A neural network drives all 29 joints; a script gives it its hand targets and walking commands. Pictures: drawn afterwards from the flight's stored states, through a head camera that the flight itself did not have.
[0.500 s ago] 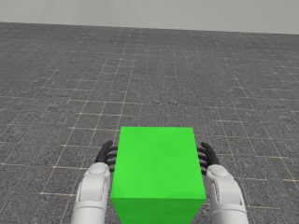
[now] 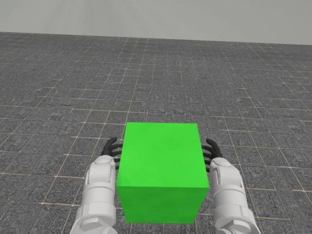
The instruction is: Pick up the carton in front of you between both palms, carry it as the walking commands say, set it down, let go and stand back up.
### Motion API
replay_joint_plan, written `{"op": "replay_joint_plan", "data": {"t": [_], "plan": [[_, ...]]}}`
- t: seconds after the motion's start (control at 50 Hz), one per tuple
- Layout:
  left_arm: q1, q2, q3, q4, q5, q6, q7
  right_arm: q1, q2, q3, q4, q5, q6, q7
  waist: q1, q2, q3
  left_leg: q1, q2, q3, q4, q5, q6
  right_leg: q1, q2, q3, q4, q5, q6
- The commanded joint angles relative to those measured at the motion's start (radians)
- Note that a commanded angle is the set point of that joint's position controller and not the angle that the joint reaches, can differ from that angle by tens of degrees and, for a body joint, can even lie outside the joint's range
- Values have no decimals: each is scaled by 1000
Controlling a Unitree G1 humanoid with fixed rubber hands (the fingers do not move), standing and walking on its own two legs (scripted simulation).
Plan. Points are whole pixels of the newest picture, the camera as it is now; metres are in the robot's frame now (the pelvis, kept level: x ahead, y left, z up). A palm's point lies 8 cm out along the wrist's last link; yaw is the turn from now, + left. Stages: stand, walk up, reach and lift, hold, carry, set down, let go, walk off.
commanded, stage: set down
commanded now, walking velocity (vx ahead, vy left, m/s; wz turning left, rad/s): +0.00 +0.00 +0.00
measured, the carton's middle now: (160, 174) +0.33 +0.01 -0.03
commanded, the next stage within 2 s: none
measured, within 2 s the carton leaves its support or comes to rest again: neither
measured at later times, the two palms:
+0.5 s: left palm (117, 185) +0.36 +0.16 -0.17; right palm (198, 186) +0.37 -0.14 -0.17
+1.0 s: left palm (121, 194) +0.40 +0.17 -0.31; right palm (189, 195) +0.41 -0.13 -0.31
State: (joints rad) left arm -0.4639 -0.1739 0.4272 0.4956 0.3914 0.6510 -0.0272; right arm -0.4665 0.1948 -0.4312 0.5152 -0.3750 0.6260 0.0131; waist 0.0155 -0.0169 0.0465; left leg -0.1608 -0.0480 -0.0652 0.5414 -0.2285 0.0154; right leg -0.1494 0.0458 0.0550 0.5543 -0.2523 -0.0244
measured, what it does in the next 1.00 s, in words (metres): lowers itself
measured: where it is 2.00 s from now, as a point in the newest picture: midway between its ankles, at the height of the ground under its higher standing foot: outside the picture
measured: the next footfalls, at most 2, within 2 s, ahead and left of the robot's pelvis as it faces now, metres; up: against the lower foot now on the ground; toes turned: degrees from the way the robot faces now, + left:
none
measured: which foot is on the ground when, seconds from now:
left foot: down 0.00-1.00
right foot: down 0.00-1.00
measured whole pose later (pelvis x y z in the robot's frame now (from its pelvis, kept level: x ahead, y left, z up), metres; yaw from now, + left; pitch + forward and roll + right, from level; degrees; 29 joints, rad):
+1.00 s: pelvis -0.03 +0.01 -0.21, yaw -1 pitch +43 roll -1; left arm -0.81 -0.01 0.38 0.70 0.14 0.16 0.07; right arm -0.82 0.03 -0.35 0.72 -0.14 0.14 -0.10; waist 0.03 -0.02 -0.17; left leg -1.82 -0.11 -0.07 1.57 -0.50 -0.02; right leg -1.81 0.13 0.06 1.57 -0.52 0.03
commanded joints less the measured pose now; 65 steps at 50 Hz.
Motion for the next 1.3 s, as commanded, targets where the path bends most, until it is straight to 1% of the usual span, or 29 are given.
{"op": "replay_joint_plan", "data": {"t": [0.0,0.04,0.08,0.12,0.16,0.2,0.24,0.3,0.36,0.4,0.44,0.48,0.56,0.62,0.7,0.78,0.92,1.04,1.16,1.28], "plan": [[-623,-852,-345,158,-163,-68,-221,-619,838,321,157,150,-67,214,-11,40,-85,-57,-9,-32,-95,-271,14,-131,2,45,-117,-265,-25],[-591,-791,-261,189,-106,-95,-194,-594,771,240,186,86,-90,190,-17,52,-77,-115,-11,-30,-72,-236,16,-169,17,29,-77,-207,-23],[-548,-712,-194,194,-58,-138,-171,-563,701,188,190,41,-127,172,-12,41,-100,-175,-20,-17,-28,-159,17,-222,25,20,-40,-149,-18],[-522,-657,-166,184,-35,-200,-155,-542,661,174,177,24,-185,159,-3,28,-153,-228,-31,-10,25,-66,16,-274,36,16,7,-73,-8],[-516,-639,-182,167,-38,-275,-146,-526,655,195,165,28,-257,152,-1,18,-234,-271,-42,-8,81,24,10,-322,46,17,61,19,4],[-520,-660,-243,144,-64,-355,-144,-522,681,256,148,55,-336,148,6,12,-347,-298,-52,-11,137,111,3,-363,55,22,116,108,13],[-539,-698,-325,138,-103,-434,-143,-545,714,342,138,99,-414,146,13,17,-472,-330,-61,-19,203,178,-2,-418,65,24,183,169,19],[-574,-768,-464,117,-168,-524,-135,-576,776,483,123,163,-503,131,11,15,-722,-384,-70,-18,317,286,-14,-477,77,25,291,268,30],[-597,-801,-592,56,-236,-571,-125,-587,816,611,63,218,-554,108,10,17,-1007,-433,-74,-15,424,405,-28,-517,86,28,398,375,40],[-591,-805,-657,26,-278,-580,-112,-582,817,673,26,250,-563,91,8,22,-1130,-460,-78,-13,479,445,-35,-558,92,30,452,406,45],[-583,-797,-683,15,-300,-576,-101,-572,806,701,17,264,-559,79,7,22,-1161,-517,-83,-11,514,415,-42,-618,97,27,488,372,50],[-585,-788,-677,27,-301,-563,-96,-566,800,697,32,265,-545,74,7,19,-1121,-600,-87,-4,533,324,-45,-693,101,18,511,288,54],[-610,-786,-620,95,-275,-526,-101,-604,792,644,85,252,-510,83,11,14,-985,-760,-91,8,568,137,-41,-848,108,1,552,115,52],[-641,-781,-570,143,-258,-508,-104,-646,787,591,135,239,-492,90,15,12,-939,-848,-95,13,605,73,-38,-940,111,-7,593,49,50],[-693,-761,-522,181,-248,-506,-100,-702,773,542,180,231,-490,89,21,11,-956,-931,-102,21,672,66,-39,-1037,117,-15,663,34,52],[-757,-738,-507,194,-259,-517,-90,-760,755,528,199,238,-501,76,25,6,-1017,-999,-110,32,752,82,-45,-1114,125,-27,743,41,57],[-871,-699,-531,175,-310,-526,-63,-876,714,563,179,286,-515,37,34,6,-1138,-1080,-122,55,887,76,-58,-1191,142,-49,882,34,65],[-974,-654,-545,157,-352,-519,-49,-976,681,586,164,324,-511,10,41,6,-1182,-1150,-127,75,990,42,-65,-1242,151,-66,985,6,68],[-1078,-621,-526,175,-370,-503,-50,-1088,654,565,185,337,-495,1,47,4,-1169,-1228,-126,89,1079,0,-66,-1316,154,-78,1075,-43,65],[-1171,-597,-487,220,-371,-487,-65,-1186,635,521,235,337,-478,6,56,-5,-1140,-1317,-119,99,1158,-28,-65,-1392,152,-86,1156,-75,60]]}}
